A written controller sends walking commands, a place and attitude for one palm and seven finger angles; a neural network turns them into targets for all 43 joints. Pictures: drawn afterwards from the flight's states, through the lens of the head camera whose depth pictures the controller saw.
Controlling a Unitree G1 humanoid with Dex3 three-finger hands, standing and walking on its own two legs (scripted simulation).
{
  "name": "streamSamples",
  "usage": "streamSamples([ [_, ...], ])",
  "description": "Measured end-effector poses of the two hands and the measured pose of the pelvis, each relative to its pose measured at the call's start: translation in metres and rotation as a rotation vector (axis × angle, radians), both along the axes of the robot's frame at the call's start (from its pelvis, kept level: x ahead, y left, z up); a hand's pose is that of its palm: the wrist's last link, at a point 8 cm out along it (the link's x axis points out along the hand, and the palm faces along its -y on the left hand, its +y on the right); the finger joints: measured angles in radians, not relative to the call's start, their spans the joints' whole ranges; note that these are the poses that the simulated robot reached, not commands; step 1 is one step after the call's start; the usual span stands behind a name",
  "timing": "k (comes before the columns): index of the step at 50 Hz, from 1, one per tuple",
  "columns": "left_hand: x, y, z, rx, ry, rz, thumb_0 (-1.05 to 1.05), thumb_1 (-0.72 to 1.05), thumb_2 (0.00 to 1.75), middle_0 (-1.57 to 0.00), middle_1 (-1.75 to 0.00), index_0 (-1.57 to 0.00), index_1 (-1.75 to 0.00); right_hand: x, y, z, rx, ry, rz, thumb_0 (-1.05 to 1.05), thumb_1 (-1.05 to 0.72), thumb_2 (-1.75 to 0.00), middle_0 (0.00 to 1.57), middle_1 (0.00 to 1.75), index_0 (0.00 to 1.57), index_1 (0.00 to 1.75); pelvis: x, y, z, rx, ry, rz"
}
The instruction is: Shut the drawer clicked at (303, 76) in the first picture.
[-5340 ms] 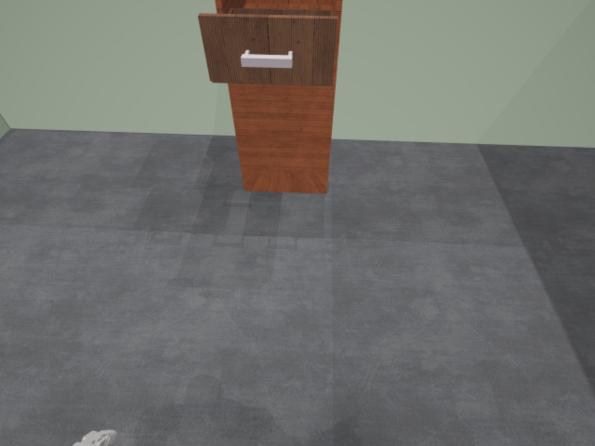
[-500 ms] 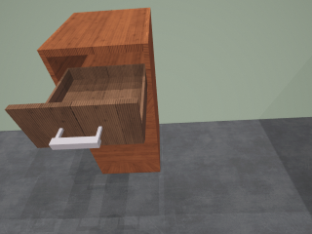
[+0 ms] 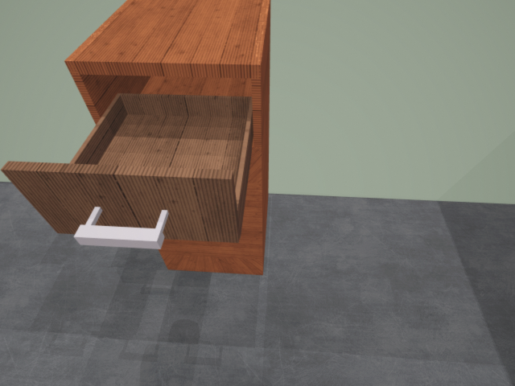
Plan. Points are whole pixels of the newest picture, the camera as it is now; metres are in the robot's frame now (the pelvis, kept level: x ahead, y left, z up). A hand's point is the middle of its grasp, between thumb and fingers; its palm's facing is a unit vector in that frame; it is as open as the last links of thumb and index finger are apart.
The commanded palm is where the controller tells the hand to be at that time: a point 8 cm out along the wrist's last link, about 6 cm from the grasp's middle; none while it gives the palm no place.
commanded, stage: come to a stop and stand still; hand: left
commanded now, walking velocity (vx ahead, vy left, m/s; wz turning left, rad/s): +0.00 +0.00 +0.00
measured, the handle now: (125, 225) +0.35 +0.25 +0.05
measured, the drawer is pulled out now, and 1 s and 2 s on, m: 0.29 0.29 0.29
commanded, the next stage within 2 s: look again from close up in 0.46 s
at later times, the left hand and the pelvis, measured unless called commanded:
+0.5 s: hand out of the picture +0.01 +0.18 -0.17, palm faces +0.04 -0.98 -0.22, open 7.4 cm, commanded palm none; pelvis +0.02 +0.01 +0.00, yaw +0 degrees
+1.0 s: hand out of the picture +0.00 +0.17 -0.17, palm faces +0.05 -0.98 -0.19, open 7.4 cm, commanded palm none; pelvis +0.02 +0.01 +0.00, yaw +0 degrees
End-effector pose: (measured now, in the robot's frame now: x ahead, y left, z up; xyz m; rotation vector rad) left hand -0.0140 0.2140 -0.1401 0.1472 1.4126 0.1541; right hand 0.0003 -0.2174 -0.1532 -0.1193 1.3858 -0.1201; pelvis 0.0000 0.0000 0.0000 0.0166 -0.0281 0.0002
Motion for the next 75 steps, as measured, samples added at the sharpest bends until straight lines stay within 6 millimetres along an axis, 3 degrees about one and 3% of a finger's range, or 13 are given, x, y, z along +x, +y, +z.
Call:
streamSamples([
  [7,-0.001,-0.004,-0.002,-0.017,0.012,0.019,0.00,0.91,0.90,-0.21,-0.30,-0.20,-0.30,0.034,-0.007,0.005,-0.029,-0.052,0.024,0.01,-0.92,-0.89,0.20,0.30,0.20,0.30,0.009,0.001,0.001,0.000,0.000,0.004],
  [14,0.006,0.002,-0.001,-0.006,0.005,0.022,0.00,0.91,0.90,-0.21,-0.30,-0.20,-0.30,0.046,-0.006,0.007,-0.034,-0.064,0.033,0.01,-0.92,-0.89,0.20,0.30,0.20,0.30,0.016,0.003,0.002,0.001,0.002,0.006],
  [26,0.021,0.016,0.003,0.026,-0.014,0.013,0.00,0.91,0.90,-0.20,-0.30,-0.20,-0.30,0.029,0.002,0.003,-0.017,-0.003,0.023,0.01,-0.92,-0.89,0.20,0.30,0.20,0.30,0.021,0.006,0.002,0.004,0.003,0.008],
  [36,0.025,0.016,0.003,0.021,-0.020,0.013,0.00,0.91,0.90,-0.20,-0.30,-0.19,-0.30,0.014,0.012,0.002,0.002,0.037,0.010,0.01,-0.91,-0.89,0.20,0.30,0.20,0.30,0.022,0.008,0.003,0.005,0.002,0.009],
  [64,-0.007,0.008,0.000,0.002,0.027,0.033,0.00,0.91,0.90,-0.20,-0.30,-0.20,-0.30,0.008,0.013,0.005,-0.010,0.040,0.013,0.02,-0.92,-0.89,0.20,0.30,0.20,0.30,0.013,0.013,0.003,-0.016,0.010,0.006],
  [69,-0.009,0.018,-0.007,-0.006,0.015,0.000,0.00,0.91,0.90,-0.21,-0.30,-0.20,-0.30,0.017,0.013,0.007,-0.046,-0.054,-0.012,0.02,-0.92,-0.89,0.20,0.30,0.20,0.30,0.006,0.025,-0.003,-0.025,-0.001,-0.003],
  [75,0.001,0.040,-0.014,-0.013,-0.055,-0.003,0.00,0.91,0.90,-0.21,-0.30,-0.20,-0.30,0.022,0.027,0.012,-0.062,-0.101,0.009,0.01,-0.91,-0.89,0.20,0.30,0.20,0.30,-0.004,0.040,-0.006,-0.030,-0.021,0.004],
])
